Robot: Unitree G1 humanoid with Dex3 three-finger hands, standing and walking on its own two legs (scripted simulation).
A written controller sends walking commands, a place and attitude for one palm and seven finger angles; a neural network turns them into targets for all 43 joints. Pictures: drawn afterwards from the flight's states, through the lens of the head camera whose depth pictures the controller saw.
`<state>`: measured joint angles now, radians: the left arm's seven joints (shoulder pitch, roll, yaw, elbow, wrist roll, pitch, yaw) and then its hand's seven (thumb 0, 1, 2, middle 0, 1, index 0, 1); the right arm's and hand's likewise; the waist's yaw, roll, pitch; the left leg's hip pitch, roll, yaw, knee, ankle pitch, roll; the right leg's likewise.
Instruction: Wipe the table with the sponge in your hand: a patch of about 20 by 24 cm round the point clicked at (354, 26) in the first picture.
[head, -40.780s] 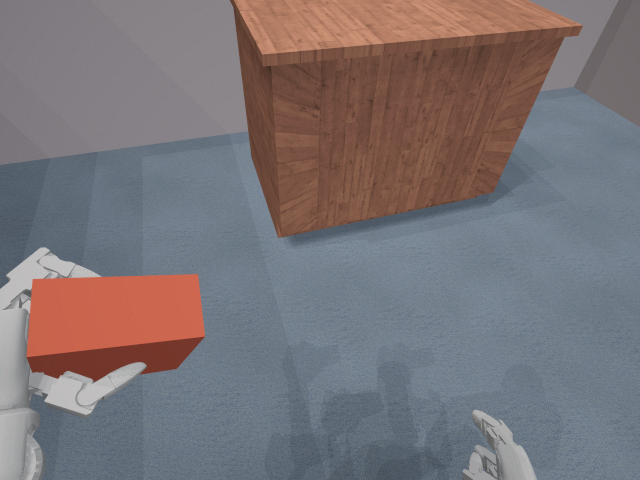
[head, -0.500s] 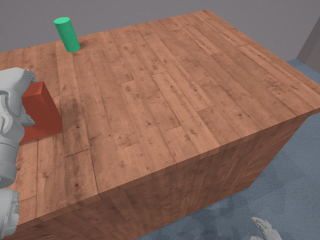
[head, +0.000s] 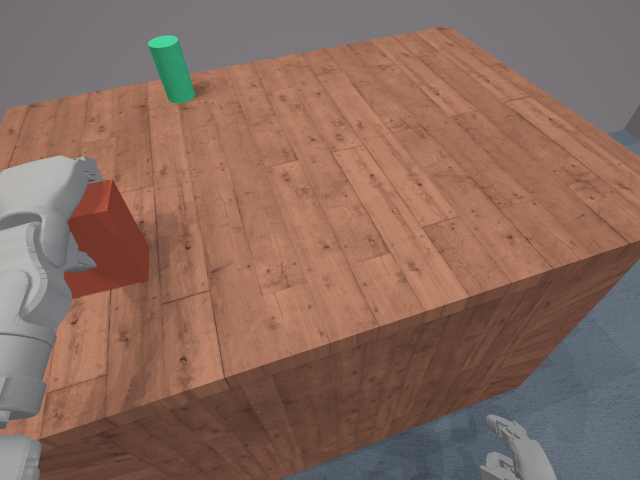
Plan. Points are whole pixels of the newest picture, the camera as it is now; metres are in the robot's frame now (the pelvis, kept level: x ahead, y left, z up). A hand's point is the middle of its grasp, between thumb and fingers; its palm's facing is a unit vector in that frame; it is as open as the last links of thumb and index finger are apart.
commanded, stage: wipe back along the first lane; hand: left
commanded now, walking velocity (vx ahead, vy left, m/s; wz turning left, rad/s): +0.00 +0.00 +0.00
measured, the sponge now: (86, 254) +0.34 +0.35 +0.10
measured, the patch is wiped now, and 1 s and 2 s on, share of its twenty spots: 1.00 1.00 1.00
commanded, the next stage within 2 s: lift the sponge slowly off the table in 1.26 s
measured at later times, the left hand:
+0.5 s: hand (72, 243) +0.31 +0.33 +0.15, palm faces +0.03 -0.02 -1.00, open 10.3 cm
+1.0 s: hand (65, 285) +0.26 +0.30 +0.15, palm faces +0.11 -0.04 -0.99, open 10.3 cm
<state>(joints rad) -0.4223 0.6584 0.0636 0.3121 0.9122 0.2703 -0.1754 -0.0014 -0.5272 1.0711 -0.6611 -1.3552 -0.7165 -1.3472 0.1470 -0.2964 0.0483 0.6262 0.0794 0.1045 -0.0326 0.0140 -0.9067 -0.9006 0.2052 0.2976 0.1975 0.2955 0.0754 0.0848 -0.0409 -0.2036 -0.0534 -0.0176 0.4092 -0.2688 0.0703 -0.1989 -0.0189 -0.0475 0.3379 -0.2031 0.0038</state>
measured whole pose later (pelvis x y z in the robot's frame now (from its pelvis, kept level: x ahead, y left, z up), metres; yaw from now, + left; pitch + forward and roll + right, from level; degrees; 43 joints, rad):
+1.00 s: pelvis +0.00 -0.01 -0.01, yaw -1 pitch +2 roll -2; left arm 0.05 0.63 0.11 -0.22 0.83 0.42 -0.12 -0.01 -0.50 1.07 -0.63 -1.37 -0.69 -1.37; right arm 0.09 -0.31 0.05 0.57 0.08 0.11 -0.02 0.02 -0.91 -0.90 0.20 0.30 0.20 0.30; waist 0.10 0.12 -0.07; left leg -0.20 -0.03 -0.01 0.50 -0.33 0.05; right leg -0.21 0.01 -0.04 0.44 -0.26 0.00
